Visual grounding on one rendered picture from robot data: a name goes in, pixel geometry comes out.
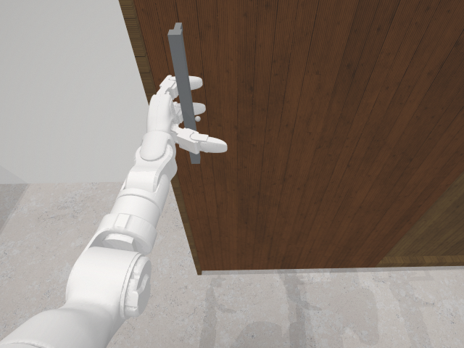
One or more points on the left robot forearm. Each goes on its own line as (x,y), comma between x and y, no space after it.
(131,224)

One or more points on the robot left hand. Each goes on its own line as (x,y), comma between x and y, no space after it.
(163,113)

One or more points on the wardrobe door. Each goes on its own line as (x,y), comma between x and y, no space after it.
(440,230)
(344,122)

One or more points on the handle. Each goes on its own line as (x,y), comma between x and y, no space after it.
(178,54)

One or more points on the robot left upper arm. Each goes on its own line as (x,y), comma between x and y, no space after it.
(107,287)

